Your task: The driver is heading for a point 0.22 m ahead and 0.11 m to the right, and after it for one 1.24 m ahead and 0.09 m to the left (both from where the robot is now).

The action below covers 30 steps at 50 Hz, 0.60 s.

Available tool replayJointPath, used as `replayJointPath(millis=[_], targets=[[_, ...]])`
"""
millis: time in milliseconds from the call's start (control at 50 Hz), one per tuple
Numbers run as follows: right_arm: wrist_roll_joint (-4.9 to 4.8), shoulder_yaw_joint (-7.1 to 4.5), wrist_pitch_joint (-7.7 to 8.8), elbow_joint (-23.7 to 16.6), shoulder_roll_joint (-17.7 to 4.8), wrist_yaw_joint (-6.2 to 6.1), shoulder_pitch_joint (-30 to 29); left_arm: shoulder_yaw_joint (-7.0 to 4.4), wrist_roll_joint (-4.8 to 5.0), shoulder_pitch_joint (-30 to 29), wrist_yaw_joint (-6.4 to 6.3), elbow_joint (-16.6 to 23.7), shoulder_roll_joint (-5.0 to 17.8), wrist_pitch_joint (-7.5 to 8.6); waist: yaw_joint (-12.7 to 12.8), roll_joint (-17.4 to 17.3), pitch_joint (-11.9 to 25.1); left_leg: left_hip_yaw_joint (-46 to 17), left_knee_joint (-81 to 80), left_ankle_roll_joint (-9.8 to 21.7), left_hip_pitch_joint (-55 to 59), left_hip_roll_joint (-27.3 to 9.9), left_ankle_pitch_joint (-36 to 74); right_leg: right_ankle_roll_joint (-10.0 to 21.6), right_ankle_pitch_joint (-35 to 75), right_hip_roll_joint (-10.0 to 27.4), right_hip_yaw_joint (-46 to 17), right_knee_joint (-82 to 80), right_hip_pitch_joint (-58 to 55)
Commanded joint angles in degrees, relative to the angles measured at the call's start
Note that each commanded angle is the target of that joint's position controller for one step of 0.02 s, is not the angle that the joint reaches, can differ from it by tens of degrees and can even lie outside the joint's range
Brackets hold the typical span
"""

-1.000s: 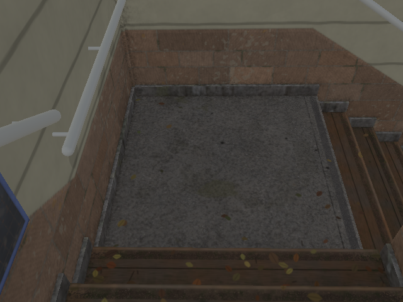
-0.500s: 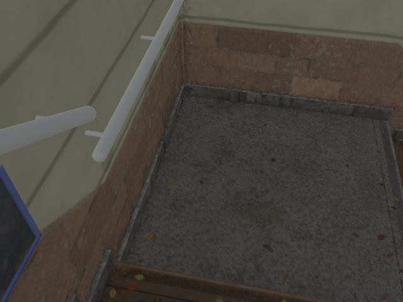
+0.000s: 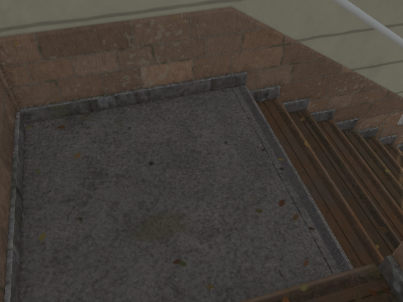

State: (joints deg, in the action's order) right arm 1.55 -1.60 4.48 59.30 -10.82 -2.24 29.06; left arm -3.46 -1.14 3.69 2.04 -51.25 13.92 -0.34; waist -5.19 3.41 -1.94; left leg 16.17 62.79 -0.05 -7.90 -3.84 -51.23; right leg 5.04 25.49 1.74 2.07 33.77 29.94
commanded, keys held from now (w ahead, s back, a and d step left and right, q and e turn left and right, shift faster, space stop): e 0.24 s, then q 0.76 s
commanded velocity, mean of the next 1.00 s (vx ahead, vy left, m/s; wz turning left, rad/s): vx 0.12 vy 0.00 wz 0.05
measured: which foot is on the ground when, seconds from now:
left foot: down 0.00-0.06, up 0.08-0.52, down 0.54-1.00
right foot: up 0.00-0.04, down 0.06-0.84, up 0.86-1.00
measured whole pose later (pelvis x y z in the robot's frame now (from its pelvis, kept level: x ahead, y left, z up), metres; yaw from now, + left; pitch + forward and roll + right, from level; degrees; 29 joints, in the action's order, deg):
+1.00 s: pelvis +0.27 +0.13 -0.21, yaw +5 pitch -4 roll -1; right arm 2.2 -4.5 0.6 43.6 -14.2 2.8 13.9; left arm -3.5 -2.4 19.5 -2.0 -47.6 16.9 -0.3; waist -1.8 -1.0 -2.7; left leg 0.3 22.1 -4.0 -12.4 7.7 15.8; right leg 6.9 -49.2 2.1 3.3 84.1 22.6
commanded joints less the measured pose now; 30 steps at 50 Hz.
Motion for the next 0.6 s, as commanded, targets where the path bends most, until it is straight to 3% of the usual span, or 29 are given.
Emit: replayJointPath(millis=[20,40,60,80,100,120,140,160,180,200,220,240,260,280,300,320,340,360,400,420,440,480,540,580,600], targets=[[0.55,-1.72,-2.06,-0.37,-8.45,-0.9,2.37,-0.05,0.32,1.05,-0.42,3.07,2.03,1.14,1.97,-10.6,-7.99,-11.97,-2.01,7.34,-4.79,-12.08,55.34,1.92,-12.12,0.62,1.81,-10.31,-8.01],[0.03,-1.96,-2.21,-0.54,-9.12,-1.02,1.86,-1.02,-0.2,11.08,-1.16,-1.12,3.74,1.25,5.59,-7.06,-2.1,-9.21,9.84,7.13,-3.23,-9.96,66.3,2.08,-10.21,-3.2,5.83,-11.87,-18.03],[-0.47,-1.66,-2.74,-1.19,-9.2,-1.45,-0.37,-1.69,-1.09,21.64,-1.34,-4.91,4.76,1.79,11.56,-4.73,1.81,-6.94,27.24,6.08,-8.54,-7.42,61.96,3.67,-2.16,-2.76,4.97,-18.93,-30.72],[-0.31,-1.77,-3.13,-2.29,-5.94,-1.02,1.77,-3.03,-1.17,24.03,-1.0,-6.73,10.53,1.74,10.22,7.63,4.39,-4.36,54.19,4.36,-28.76,2.34,4.77,7.71,23.96,6.18,-4.25,-8.2,-47.57],[-2.91,-1.37,-2.89,-7.23,-4.8,-0.99,4.19,-2.82,0.25,23.93,-0.82,-3.89,13.09,1.37,7.94,9.18,18.6,-11.76,63.19,2.58,-47.85,1.16,-4.04,13.31,47.46,17.07,-15.84,12.76,-67.85],[-2.7,-1.67,-3.13,-10.39,-8.39,-0.97,-2.27,-2.77,2.43,23.73,-1.41,-1.94,12.13,0.53,12.14,3.18,24.5,-13.72,60.1,1.15,-52.82,-0.52,1.06,17.1,38.55,20.35,-21.82,6.22,-67.62],[-0.69,-1.31,-3.1,-12.3,-7.94,-0.9,-5.89,-2.04,1.97,20.87,-2.13,-1.2,10.74,0.12,10.86,-0.14,18.08,-16.92,51.92,1.42,-56.54,-0.92,10.87,19.55,5.82,20.83,-24.79,-2.39,-56.49],[0.87,-1.31,-3.47,-11.76,-7.9,-1.07,-8.02,-1.28,1.8,16.89,-2.87,0.16,7.91,0.02,9.06,-0.66,12.98,-17.29,48.02,0.76,-54.39,-1.8,12.83,19.07,-10.99,19.62,-27.8,-6.94,-44.47],[1.31,-1.75,-4.16,-11.54,-8.68,-1.26,-8.58,0.33,1.04,13.72,-2.96,0.53,4.9,1.07,5.79,-5.59,7.37,-19.67,34.31,0.37,-49.5,-3.18,26.17,15.61,-10.37,17.48,-23.94,-6.57,-32.13],[1.84,-1.4,-5.29,-10.97,-7.38,-1.63,-8.78,0.7,0.61,12.45,-2.71,0.99,4.62,1.67,4.25,-4.86,4.33,-18.79,32.3,-0.14,-43.03,-2.13,27.53,15.74,-3.51,15.83,-24.75,-6.04,-20.33],[1.44,-0.65,-6.04,-12.99,-5.8,-1.37,-12.46,1.25,0.8,9.48,-3.09,2.0,4.52,2.13,2.19,-6.22,0.52,-18.28,17.84,-1.93,-35.47,-1.14,35.05,13.38,-3.06,10.69,-19.93,-9.38,-7.61],[1.82,-0.63,-6.51,-13.7,-5.06,-1.11,-13.01,0.91,0.48,9.03,-3.21,2.6,6.08,2.7,1.76,-4.43,2.77,-17.02,11.4,-2.55,-27.72,0.5,39.02,12.7,3.52,8.12,-18.18,-9.35,-4.51],[1.51,0.08,-6.65,-12.13,-3.23,-0.86,-9.61,1.41,0.6,8.87,-3.49,2.17,5.62,2.87,-0.09,-2.25,6.39,-17.1,7.75,-2.64,-22.06,0.81,42.11,11.64,11.19,7.53,-15.43,-7.26,-4.77],[0.58,-0.32,-7.2,-6.78,-4.01,-0.48,-0.47,1.4,0.35,9.39,-3.5,1.35,6.24,2.66,-1.96,0.22,10.64,-17.54,9.81,-1.91,-18.11,0.8,48.73,10.37,17.33,7.39,-12.77,-4.09,-7.71],[0.16,-0.34,-7.18,-5.43,-4.25,-0.05,1.69,2.18,1.29,9.76,-3.26,1.4,3.51,2.1,-2.37,1.52,11.04,-17.82,6.65,-1.47,-16.33,0.15,48.89,7.93,15.87,6.21,-11.43,-3.41,-8.13],[-0.18,-1.3,-6.87,-6.87,-6.65,0.25,-3.16,1.81,2.12,14.14,-3.2,-0.69,3.51,2.17,0.26,1.12,9.1,-19.7,2.77,-0.42,-22.57,0.13,56.82,7.69,0.54,4.51,-12.01,-2.37,-12.48],[-0.18,-1.43,-6.81,-8.21,-6.84,0.32,-8.32,2.47,2.24,15.72,-3.52,-1.36,1.68,2.12,1.87,0.6,6.38,-21.06,-1.25,0.25,-25.93,-0.26,58.46,7.22,-8.48,5.1,-14.16,-1.47,-13.63],[0.01,-1.21,-6.81,-9.39,-6.13,0.47,-12.23,2.79,1.89,17.08,-3.7,-1.66,1.01,1.91,3.68,1.43,4.21,-22.58,-3.8,0.49,-28.28,-0.01,59.08,6.88,-15.78,5.55,-16.38,-1.25,-13.54],[-0.23,-1.27,-6.64,-10.47,-5.78,0.45,-16.96,2.56,0.76,19.78,-4.03,-2.35,2.03,2.03,6.46,0.84,0.62,-28.51,-6.2,1.04,-31.67,1.98,56.72,7.91,-24.07,8.5,-21.26,0.1,-13.18],[-0.48,-1.56,-6.58,-10.48,-5.13,1.05,-16.44,2.46,0.51,19.11,-4.17,-2.33,2.75,2.02,5.16,-1.64,-0.93,-29.12,-10.43,1.0,-29.98,3.16,62.02,8.33,-31.4,7.72,-19.63,1.72,-9.44],[-0.23,-1.67,-6.37,-11.03,-5.03,1.38,-18.02,2.61,0.28,18.37,-4.41,-1.7,2.57,2.18,5.64,-0.71,-1.47,-28.82,-10.88,0.98,-29.08,3.97,63.18,8.66,-34.42,8.03,-20.24,3.12,-7.65],[-0.05,-2.59,-5.73,-13.24,-6.65,1.66,-20.93,2.46,-0.28,17.33,-4.78,-0.54,3.23,2.7,6.27,0.69,-1.97,-29.21,-10.69,0.49,-30.84,4.12,61.75,10.87,-31.27,9.8,-22.73,6.83,-7.35],[-0.02,-2.89,-4.6,-15.68,-6.34,1.95,-23.14,1.81,-1.42,19.64,-4.73,0.36,5.29,3.14,8.48,1.14,-0.28,-29.15,-9.52,0.24,-34.61,4.32,54.0,14.91,-25.22,12.72,-26.64,11.8,-11.1],[-1.01,-3.94,-4.14,-17.13,-7.45,1.86,-23.82,1.22,-1.2,22.17,-4.67,0.46,5.99,2.74,9.37,-0.28,-0.51,-27.02,-5.86,0.07,-35.44,5.49,47.6,14.52,-27.44,12.82,-25.1,11.58,-8.94],[-0.8,-4.12,-4.18,-17.84,-7.13,2.02,-24.4,0.8,-1.25,21.47,-4.65,0.82,6.94,2.53,9.25,-0.2,-0.84,-26.38,-3.2,0.39,-36.46,5.93,46.76,14.34,-29.34,13.46,-25.32,12.08,-8.67]])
